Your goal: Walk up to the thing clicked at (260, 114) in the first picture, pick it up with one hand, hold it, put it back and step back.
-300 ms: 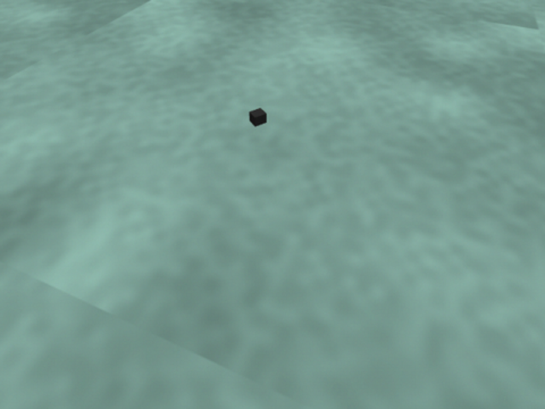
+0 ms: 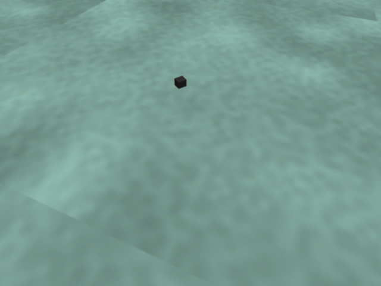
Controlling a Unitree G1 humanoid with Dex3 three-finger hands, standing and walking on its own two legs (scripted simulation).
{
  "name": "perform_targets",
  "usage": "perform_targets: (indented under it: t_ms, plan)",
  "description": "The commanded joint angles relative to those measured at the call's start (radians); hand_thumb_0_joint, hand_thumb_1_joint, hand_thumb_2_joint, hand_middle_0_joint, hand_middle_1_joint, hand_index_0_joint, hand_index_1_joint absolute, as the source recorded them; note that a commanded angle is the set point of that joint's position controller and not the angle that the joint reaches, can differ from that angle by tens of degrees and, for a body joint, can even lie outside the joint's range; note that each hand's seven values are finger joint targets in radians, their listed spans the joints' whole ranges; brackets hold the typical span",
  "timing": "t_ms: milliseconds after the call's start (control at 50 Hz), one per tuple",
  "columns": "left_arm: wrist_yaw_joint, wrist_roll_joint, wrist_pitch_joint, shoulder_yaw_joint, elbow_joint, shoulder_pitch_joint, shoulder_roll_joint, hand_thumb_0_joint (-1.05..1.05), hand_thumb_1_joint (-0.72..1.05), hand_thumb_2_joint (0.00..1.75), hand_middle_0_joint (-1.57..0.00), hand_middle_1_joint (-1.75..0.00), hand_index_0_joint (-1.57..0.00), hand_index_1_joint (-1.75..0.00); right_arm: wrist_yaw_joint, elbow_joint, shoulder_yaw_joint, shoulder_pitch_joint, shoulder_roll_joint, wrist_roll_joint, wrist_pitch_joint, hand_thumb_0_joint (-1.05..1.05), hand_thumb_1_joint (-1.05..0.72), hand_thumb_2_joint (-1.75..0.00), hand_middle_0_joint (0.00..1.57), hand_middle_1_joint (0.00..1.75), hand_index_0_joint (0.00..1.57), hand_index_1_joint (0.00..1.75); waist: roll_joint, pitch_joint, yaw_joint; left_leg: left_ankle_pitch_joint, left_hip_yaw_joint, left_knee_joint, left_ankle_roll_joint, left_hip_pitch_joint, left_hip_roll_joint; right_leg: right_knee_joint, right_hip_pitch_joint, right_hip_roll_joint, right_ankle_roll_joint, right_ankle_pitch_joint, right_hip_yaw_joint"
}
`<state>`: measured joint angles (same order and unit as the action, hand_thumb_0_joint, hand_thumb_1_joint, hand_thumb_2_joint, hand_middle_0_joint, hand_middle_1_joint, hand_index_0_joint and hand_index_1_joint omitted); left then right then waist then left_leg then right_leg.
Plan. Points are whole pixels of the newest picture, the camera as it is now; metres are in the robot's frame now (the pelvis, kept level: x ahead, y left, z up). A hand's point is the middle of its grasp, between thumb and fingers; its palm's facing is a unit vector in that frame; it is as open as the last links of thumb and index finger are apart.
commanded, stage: stand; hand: left
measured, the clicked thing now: (180, 82) +1.80 +0.14 -0.75
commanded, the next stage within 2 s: walk up in 0.82 s
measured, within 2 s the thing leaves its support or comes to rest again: neither
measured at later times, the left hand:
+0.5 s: hand out of the picture +0.08 +0.25 -0.16, palm faces -0.03 -0.94 -0.34, open 7.4 cm
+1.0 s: hand out of the picture +0.09 +0.28 -0.16, palm faces -0.01 -0.93 -0.36, open 7.4 cm
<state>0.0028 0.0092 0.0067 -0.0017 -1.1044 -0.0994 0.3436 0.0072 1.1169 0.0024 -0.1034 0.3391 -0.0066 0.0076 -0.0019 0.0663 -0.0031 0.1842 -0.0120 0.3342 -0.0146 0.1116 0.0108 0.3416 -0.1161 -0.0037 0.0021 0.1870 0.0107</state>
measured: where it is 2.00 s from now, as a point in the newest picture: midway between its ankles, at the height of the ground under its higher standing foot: (191, 224)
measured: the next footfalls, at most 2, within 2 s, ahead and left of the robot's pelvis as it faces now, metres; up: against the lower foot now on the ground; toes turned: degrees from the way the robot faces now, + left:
left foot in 1.20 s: +0.22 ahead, +0.15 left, +0.00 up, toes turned +2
right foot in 1.68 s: +0.50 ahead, -0.13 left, +0.00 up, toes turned -9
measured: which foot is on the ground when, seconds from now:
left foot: down 0.00-1.00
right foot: down 0.00-1.00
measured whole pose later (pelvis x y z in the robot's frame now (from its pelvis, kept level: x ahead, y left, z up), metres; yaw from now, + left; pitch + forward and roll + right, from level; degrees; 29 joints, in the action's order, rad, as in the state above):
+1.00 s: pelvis +0.03 +0.00 -0.02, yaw -1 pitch -1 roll +0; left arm 0.07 0.04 0.04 0.08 -1.02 -0.22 0.40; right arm 0.06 1.03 -0.07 -0.21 0.40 -0.04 0.04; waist 0.00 0.00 0.02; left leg 0.43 0.00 0.60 0.04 0.21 0.02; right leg 0.57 -0.21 0.02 0.04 0.36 -0.01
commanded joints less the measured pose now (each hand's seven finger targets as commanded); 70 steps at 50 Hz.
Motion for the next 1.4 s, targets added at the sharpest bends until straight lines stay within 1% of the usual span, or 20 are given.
perform_targets:
  t_ms: [0,780,800,820,860,900,940,960,980,1020,1060,1120,1160,1180,1200,1220,1240,1260,1300,1380]
  plan:
    - [-0.012,0.000,0.025,0.040,0.059,0.035,0.209,0.00,0.90,0.90,-0.20,-0.30,-0.20,-0.30,-0.017,-0.057,-0.044,0.035,0.211,-0.002,0.023,0.00,-0.90,-0.90,0.20,0.30,0.20,0.30,0.002,-0.103,0.000,-0.141,-0.081,-0.043,0.030,-0.022,0.114,-0.052,0.016,-0.122,0.029,-0.141,-0.100]
    - [-0.010,-0.001,0.025,0.039,0.050,0.024,0.216,0.00,0.90,0.90,-0.20,-0.30,-0.20,-0.30,-0.018,-0.054,-0.037,0.021,0.220,-0.002,0.024,0.00,-0.90,-0.90,0.20,0.30,0.20,0.30,0.010,-0.093,0.004,-0.137,-0.081,-0.057,0.033,-0.021,0.119,-0.062,0.030,-0.126,0.027,-0.149,-0.105]
    - [0.026,0.023,0.039,0.118,0.115,-0.033,0.332,0.00,0.90,0.90,-0.20,-0.30,-0.20,-0.30,0.008,-0.119,-0.113,-0.041,0.332,-0.024,0.049,0.00,-0.90,-0.90,0.20,0.30,0.20,0.30,-0.009,-0.223,0.004,0.408,-0.096,0.045,0.108,-0.029,0.100,0.032,0.028,-0.078,0.065,0.366,-0.123]
    - [0.039,0.034,0.041,0.123,0.115,-0.029,0.327,0.00,0.90,0.90,-0.20,-0.30,-0.20,-0.30,0.021,-0.109,-0.125,-0.049,0.347,-0.034,0.055,0.00,-0.90,-0.90,0.20,0.30,0.20,0.30,0.028,-0.156,0.004,0.566,-0.131,0.042,0.124,0.038,0.115,0.079,-0.079,-0.098,0.082,0.524,-0.160]
    - [0.055,0.035,0.049,0.125,0.150,0.001,0.280,0.00,0.90,0.90,-0.20,-0.30,-0.20,-0.30,0.035,-0.150,-0.130,-0.014,0.313,-0.034,0.059,0.00,-0.90,-0.90,0.20,0.30,0.20,0.30,0.047,-0.007,0.013,0.550,-0.201,0.040,0.150,0.147,0.162,0.144,-0.211,-0.104,0.097,0.494,-0.193]
    - [0.057,0.031,0.057,0.128,0.153,-0.054,0.269,0.00,0.90,0.90,-0.20,-0.30,-0.20,-0.30,0.039,-0.180,-0.133,0.022,0.293,-0.035,0.069,0.00,-0.90,-0.90,0.20,0.30,0.20,0.30,0.017,0.005,0.050,0.449,-0.204,0.063,0.153,0.182,0.173,0.152,-0.163,-0.092,0.100,0.354,-0.175]
    - [0.060,0.033,0.062,0.141,0.140,-0.160,0.300,0.00,0.90,0.90,-0.20,-0.30,-0.20,-0.30,0.046,-0.223,-0.129,0.080,0.279,-0.033,0.073,0.00,-0.90,-0.90,0.20,0.30,0.20,0.30,-0.021,-0.022,0.095,0.444,-0.133,0.170,0.123,0.333,0.099,0.060,-0.009,-0.118,0.127,0.461,-0.279]
    - [0.061,0.033,0.066,0.152,0.133,-0.199,0.332,0.00,0.90,0.90,-0.20,-0.30,-0.20,-0.30,0.050,-0.246,-0.125,0.118,0.260,-0.031,0.071,0.00,-0.90,-0.90,0.20,0.30,0.20,0.30,-0.110,0.011,0.114,0.394,-0.025,0.326,0.078,0.519,0.016,-0.083,0.117,-0.199,0.176,0.612,-0.465]
    - [0.060,0.033,0.073,0.159,0.145,-0.214,0.382,0.00,0.90,0.90,-0.20,-0.30,-0.20,-0.30,0.048,-0.270,-0.120,0.154,0.253,-0.034,0.070,0.00,-0.90,-0.90,0.20,0.30,0.20,0.30,-0.190,0.079,0.133,0.356,0.018,0.491,0.051,0.664,0.005,-0.237,0.155,-0.331,0.243,0.698,-0.662]
    - [0.055,0.027,0.081,0.154,0.190,-0.149,0.382,0.00,0.90,0.90,-0.20,-0.30,-0.20,-0.30,0.052,-0.251,-0.119,0.108,0.287,-0.028,0.078,0.00,-0.90,-0.90,0.20,0.30,0.20,0.30,-0.092,0.119,0.094,0.298,-0.033,0.514,0.038,0.668,0.074,-0.217,0.170,-0.354,0.286,0.487,-0.621]
    - [0.050,0.021,0.081,0.147,0.198,-0.160,0.361,0.00,0.90,0.90,-0.20,-0.30,-0.20,-0.30,0.056,-0.253,-0.118,0.086,0.278,-0.028,0.091,0.00,-0.90,-0.90,0.20,0.30,0.20,0.30,-0.115,0.078,0.085,0.310,-0.041,0.422,0.031,0.589,0.085,-0.148,0.200,-0.300,0.256,0.157,-0.458]
    - [0.051,0.011,0.076,0.136,0.232,-0.111,0.354,0.00,0.90,0.90,-0.20,-0.30,-0.20,-0.30,0.065,-0.250,-0.131,0.022,0.270,-0.022,0.093,0.00,-0.90,-0.90,0.20,0.30,0.20,0.30,-0.142,-0.013,0.044,0.156,0.011,0.237,0.027,0.330,0.064,-0.053,0.112,-0.217,0.181,-0.034,-0.229]
    - [0.057,0.000,0.068,0.119,0.261,-0.059,0.332,0.00,0.90,0.90,-0.20,-0.30,-0.20,-0.30,0.057,-0.205,-0.154,-0.153,0.274,-0.021,0.089,0.00,-0.90,-0.90,0.20,0.30,0.20,0.30,-0.053,-0.094,-0.062,-0.024,0.105,0.087,0.044,-0.087,-0.011,0.161,-0.134,-0.106,0.119,-0.119,-0.044]
    - [0.058,0.001,0.067,0.101,0.273,-0.086,0.285,0.00,0.90,0.90,-0.20,-0.30,-0.20,-0.30,0.042,-0.172,-0.185,-0.310,0.327,-0.031,0.088,0.00,-0.90,-0.90,0.20,0.30,0.20,0.30,0.097,-0.198,-0.136,0.054,0.045,0.116,0.079,-0.378,0.011,0.431,-0.326,-0.039,0.090,-0.082,0.008]
    - [0.053,-0.006,0.074,0.081,0.298,-0.095,0.206,0.00,0.90,0.90,-0.20,-0.30,-0.20,-0.30,0.030,-0.175,-0.208,-0.416,0.429,-0.050,0.095,0.00,-0.90,-0.90,0.20,0.30,0.20,0.30,0.341,-0.224,-0.175,0.434,-0.448,-0.059,0.163,-0.475,0.298,0.725,-0.617,0.099,0.059,0.345,-0.020]
    - [0.041,0.004,0.073,0.094,0.291,-0.083,0.286,0.00,0.90,0.90,-0.20,-0.30,-0.20,-0.30,0.033,-0.216,-0.214,-0.329,0.465,-0.020,0.098,0.00,-0.90,-0.90,0.20,0.30,0.20,0.30,0.211,-0.182,-0.144,0.629,-0.653,-0.156,0.244,-0.333,0.416,0.814,-0.616,0.048,0.068,0.364,-0.153]
    - [0.039,-0.005,0.078,0.087,0.274,-0.078,0.329,0.00,0.90,0.90,-0.20,-0.30,-0.20,-0.30,0.032,-0.239,-0.199,-0.252,0.431,-0.001,0.099,0.00,-0.90,-0.90,0.20,0.30,0.20,0.30,0.090,-0.101,-0.103,0.528,-0.564,-0.142,0.254,-0.263,0.415,0.855,-0.643,-0.007,0.067,0.272,-0.181]
    - [0.043,-0.015,0.080,0.087,0.248,-0.111,0.324,0.00,0.90,0.90,-0.20,-0.30,-0.20,-0.30,0.029,-0.255,-0.175,-0.203,0.388,0.006,0.098,0.00,-0.90,-0.90,0.20,0.30,0.20,0.30,0.062,-0.040,-0.062,0.428,-0.441,-0.135,0.215,-0.188,0.360,0.822,-0.625,-0.036,0.061,0.197,-0.183]
    - [0.055,-0.009,0.078,0.093,0.202,-0.186,0.325,0.00,0.90,0.90,-0.20,-0.30,-0.20,-0.30,0.028,-0.282,-0.149,-0.134,0.325,0.012,0.104,0.00,-0.90,-0.90,0.20,0.30,0.20,0.30,0.076,0.017,-0.009,0.282,-0.259,-0.147,0.188,-0.042,0.292,0.714,-0.532,-0.088,0.034,0.127,-0.151]
    - [0.088,0.004,0.065,0.099,0.229,-0.132,0.297,0.00,0.90,0.90,-0.20,-0.30,-0.20,-0.30,0.037,-0.297,-0.142,-0.146,0.330,0.004,0.117,0.00,-0.90,-0.90,0.20,0.30,0.20,0.30,0.120,0.060,-0.009,0.216,-0.124,-0.214,0.221,0.032,0.262,0.522,-0.488,-0.121,-0.020,0.053,-0.059]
